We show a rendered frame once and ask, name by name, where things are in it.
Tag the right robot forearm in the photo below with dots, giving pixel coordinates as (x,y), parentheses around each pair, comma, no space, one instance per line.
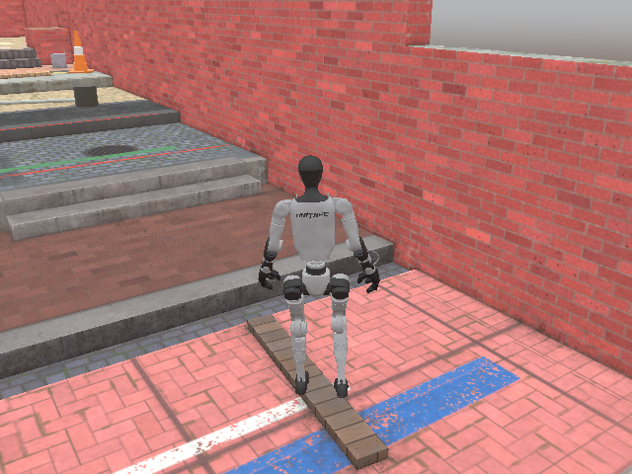
(364,259)

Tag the left robot hand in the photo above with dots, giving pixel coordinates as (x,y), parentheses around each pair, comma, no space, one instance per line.
(272,275)

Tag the right robot hand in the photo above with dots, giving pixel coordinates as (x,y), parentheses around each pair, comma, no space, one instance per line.
(374,278)

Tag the humanoid robot torso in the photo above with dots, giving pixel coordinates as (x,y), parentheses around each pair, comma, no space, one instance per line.
(313,230)

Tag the left robot forearm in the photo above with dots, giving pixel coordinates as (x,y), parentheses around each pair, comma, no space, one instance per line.
(268,259)

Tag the left robot foot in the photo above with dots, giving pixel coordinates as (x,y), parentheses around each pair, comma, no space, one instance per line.
(301,387)

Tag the left robot upper arm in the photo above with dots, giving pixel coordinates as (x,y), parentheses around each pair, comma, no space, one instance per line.
(281,211)

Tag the right robot upper arm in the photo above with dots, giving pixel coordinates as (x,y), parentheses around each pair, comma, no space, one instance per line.
(344,207)

